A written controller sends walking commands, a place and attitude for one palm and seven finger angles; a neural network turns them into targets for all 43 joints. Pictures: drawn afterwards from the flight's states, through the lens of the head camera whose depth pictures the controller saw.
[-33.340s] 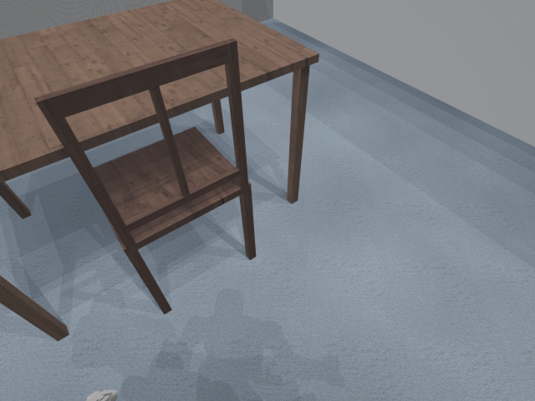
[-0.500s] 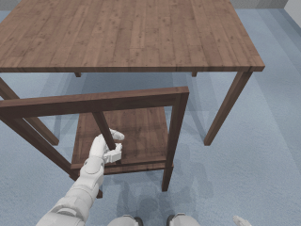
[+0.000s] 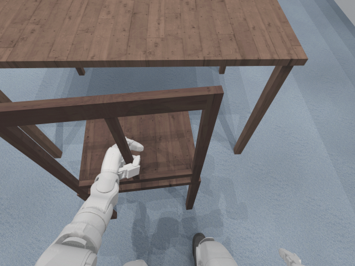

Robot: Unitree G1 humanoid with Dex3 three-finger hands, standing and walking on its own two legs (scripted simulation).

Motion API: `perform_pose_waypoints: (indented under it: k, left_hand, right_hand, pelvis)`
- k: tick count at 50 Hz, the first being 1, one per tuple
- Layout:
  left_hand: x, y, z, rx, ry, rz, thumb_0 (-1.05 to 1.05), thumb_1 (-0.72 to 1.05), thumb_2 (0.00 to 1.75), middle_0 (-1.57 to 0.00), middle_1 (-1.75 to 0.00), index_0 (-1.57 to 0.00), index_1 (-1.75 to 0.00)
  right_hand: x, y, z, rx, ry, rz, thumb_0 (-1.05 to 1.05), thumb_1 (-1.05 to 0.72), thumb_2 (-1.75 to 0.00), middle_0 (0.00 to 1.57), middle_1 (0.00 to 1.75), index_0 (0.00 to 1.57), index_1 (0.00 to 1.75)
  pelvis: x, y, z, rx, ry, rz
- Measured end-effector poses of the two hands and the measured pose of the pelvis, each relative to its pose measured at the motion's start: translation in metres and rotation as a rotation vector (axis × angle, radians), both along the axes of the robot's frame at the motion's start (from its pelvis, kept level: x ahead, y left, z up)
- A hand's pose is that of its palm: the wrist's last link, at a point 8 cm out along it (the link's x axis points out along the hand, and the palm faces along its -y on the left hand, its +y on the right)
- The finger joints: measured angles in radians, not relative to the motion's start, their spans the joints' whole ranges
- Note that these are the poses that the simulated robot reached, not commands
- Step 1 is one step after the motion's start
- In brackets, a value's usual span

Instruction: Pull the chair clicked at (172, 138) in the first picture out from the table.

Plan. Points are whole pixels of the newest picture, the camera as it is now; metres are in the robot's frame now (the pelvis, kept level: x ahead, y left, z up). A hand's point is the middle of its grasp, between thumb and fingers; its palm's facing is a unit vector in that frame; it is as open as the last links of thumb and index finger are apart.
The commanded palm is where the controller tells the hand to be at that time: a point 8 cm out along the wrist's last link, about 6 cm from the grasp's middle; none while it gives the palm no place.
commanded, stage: step backward, pulling the chair out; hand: left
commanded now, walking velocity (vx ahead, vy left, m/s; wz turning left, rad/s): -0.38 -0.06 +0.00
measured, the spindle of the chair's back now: (126, 154) +0.38 +0.13 -0.04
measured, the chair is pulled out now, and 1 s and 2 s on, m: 0.20 0.27 0.46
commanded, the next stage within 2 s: none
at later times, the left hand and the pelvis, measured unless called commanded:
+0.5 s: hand (133, 183) +0.31 +0.11 -0.06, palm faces -0.04 -0.98 -0.21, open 5.3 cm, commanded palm +0.31 +0.16 -0.06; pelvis -0.03 -0.01 -0.01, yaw +0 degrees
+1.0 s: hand (130, 190) +0.29 +0.11 -0.06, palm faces -0.03 -0.98 -0.19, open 5.2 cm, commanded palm +0.27 +0.16 -0.06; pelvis -0.06 -0.01 +0.01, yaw +0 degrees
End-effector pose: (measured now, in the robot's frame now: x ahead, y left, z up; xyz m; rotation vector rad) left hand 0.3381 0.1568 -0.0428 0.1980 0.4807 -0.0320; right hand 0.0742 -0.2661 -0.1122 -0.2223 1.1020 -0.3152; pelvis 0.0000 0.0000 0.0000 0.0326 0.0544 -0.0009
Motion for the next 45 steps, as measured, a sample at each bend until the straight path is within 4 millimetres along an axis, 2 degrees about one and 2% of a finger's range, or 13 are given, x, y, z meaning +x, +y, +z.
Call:
perform_pose_waypoints:
  k: [6, 10, 15, 21, 27, 33, 40, 45]
  left_hand:
    - [-0.014, -0.001, 0.000, 0.008, -0.007, 0.029, 0.03, 0.69, 0.82, -0.34, -1.24, -0.50, -1.45]
    - [-0.026, -0.003, 0.000, 0.009, -0.004, 0.053, 0.03, 0.69, 0.82, -0.35, -1.23, -0.50, -1.45]
    - [-0.037, -0.002, 0.001, 0.006, 0.005, 0.051, 0.03, 0.69, 0.82, -0.34, -1.23, -0.50, -1.45]
    - [-0.046, 0.002, 0.001, 0.006, 0.009, 0.034, 0.03, 0.70, 0.80, -0.33, -1.23, -0.50, -1.45]
    - [-0.049, 0.002, 0.001, 0.029, -0.011, 0.047, 0.03, 0.68, 0.82, -0.36, -1.25, -0.50, -1.45]
    - [-0.052, 0.001, 0.002, 0.017, 0.007, 0.066, 0.04, 0.69, 0.81, -0.34, -1.25, -0.50, -1.45]
    - [-0.058, 0.006, 0.002, 0.006, 0.005, 0.012, 0.03, 0.70, 0.78, -0.31, -1.27, -0.50, -1.45]
    - [-0.063, 0.007, 0.002, 0.004, 0.014, 0.018, 0.04, 0.70, 0.79, -0.31, -1.27, -0.50, -1.45]
  right_hand:
    - [-0.001, 0.011, -0.011, 0.066, -0.026, -0.001, 0.01, -0.90, -0.90, 0.20, 0.30, 0.21, 0.30]
    - [-0.007, 0.009, -0.017, 0.082, -0.017, 0.007, 0.01, -0.90, -0.90, 0.20, 0.30, 0.21, 0.30]
    - [-0.023, 0.002, -0.013, 0.048, 0.017, 0.026, 0.01, -0.90, -0.90, 0.20, 0.30, 0.21, 0.30]
    - [-0.041, -0.003, -0.007, 0.008, 0.014, 0.000, 0.01, -0.90, -0.90, 0.20, 0.30, 0.21, 0.30]
    - [-0.042, -0.004, -0.018, 0.035, -0.005, -0.007, 0.01, -0.90, -0.90, 0.20, 0.30, 0.21, 0.30]
    - [-0.047, -0.004, -0.016, 0.039, 0.007, 0.015, 0.01, -0.90, -0.90, 0.20, 0.30, 0.21, 0.30]
    - [-0.066, 0.006, -0.003, 0.000, 0.016, 0.010, 0.01, -0.90, -0.90, 0.20, 0.30, 0.21, 0.30]
    - [-0.070, 0.018, -0.005, 0.051, 0.068, 0.024, 0.01, -0.90, -0.90, 0.20, 0.30, 0.21, 0.30]
  pelvis:
    - [-0.006, -0.010, -0.005, 0.003, -0.010, -0.005]
    - [-0.011, -0.012, -0.005, -0.001, -0.001, 0.001]
    - [-0.023, -0.006, -0.001, 0.000, 0.002, 0.016]
    - [-0.029, -0.002, -0.001, 0.000, -0.015, 0.002]
    - [-0.030, -0.013, -0.010, 0.020, -0.048, -0.001]
    - [-0.043, -0.006, -0.005, 0.010, -0.015, 0.011]
    - [-0.053, 0.008, 0.000, -0.019, -0.001, 0.007]
    - [-0.046, 0.002, 0.005, -0.051, 0.007, -0.001]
